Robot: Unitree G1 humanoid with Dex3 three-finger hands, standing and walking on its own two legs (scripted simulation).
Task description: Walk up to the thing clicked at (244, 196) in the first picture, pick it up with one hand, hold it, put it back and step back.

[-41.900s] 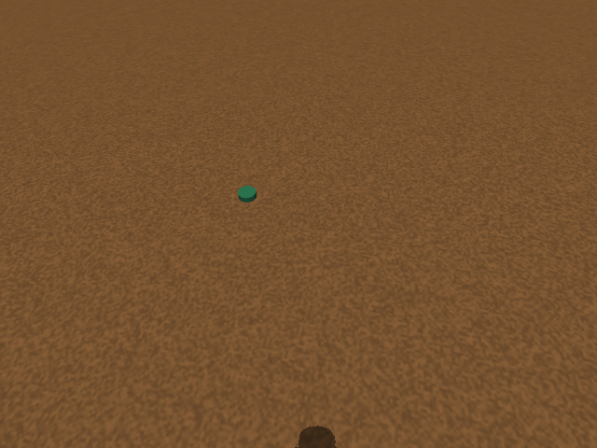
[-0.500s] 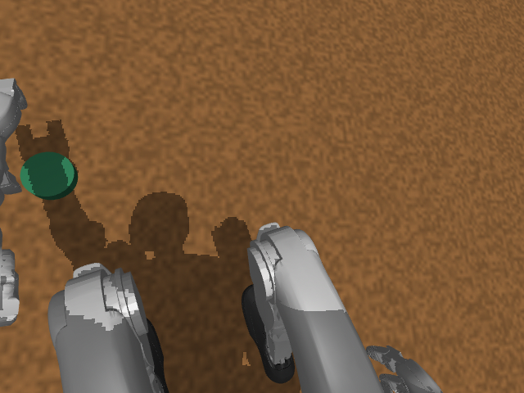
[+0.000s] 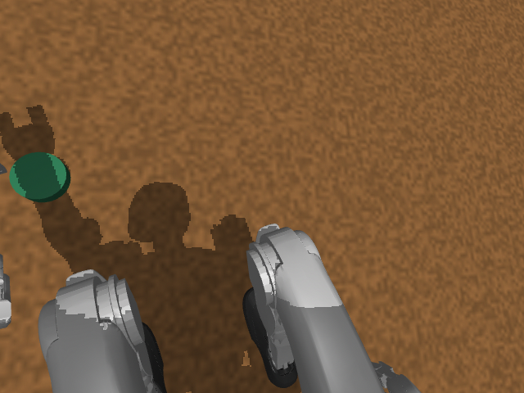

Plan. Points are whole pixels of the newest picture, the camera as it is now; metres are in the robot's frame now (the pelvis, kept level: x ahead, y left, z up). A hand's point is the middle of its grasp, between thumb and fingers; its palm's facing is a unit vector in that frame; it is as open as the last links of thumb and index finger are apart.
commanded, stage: home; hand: left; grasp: from above
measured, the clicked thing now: (41, 177) +0.51 +0.29 -0.32
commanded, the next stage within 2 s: none
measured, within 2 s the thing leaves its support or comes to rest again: neither
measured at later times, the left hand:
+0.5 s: hand out of the picture +0.31 +0.28 +0.06, palm faces -0.16 -0.75 -0.65, open 7.6 cm
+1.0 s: hand out of the picture +0.23 +0.23 +0.26, palm faces +0.25 -0.94 -0.22, open 7.4 cm
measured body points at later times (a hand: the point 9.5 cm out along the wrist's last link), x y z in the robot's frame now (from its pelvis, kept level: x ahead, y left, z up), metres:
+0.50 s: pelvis -0.01 +0.00 +0.16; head +0.15 +0.06 +0.58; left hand +0.31 +0.32 +0.09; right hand +0.19 -0.24 +0.06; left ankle +0.07 +0.13 -0.30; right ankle +0.10 -0.12 -0.30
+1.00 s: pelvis +0.05 +0.00 +0.34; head +0.12 +0.03 +0.79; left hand +0.21 +0.28 +0.28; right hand +0.25 -0.20 +0.26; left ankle +0.07 +0.13 -0.30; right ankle +0.10 -0.12 -0.30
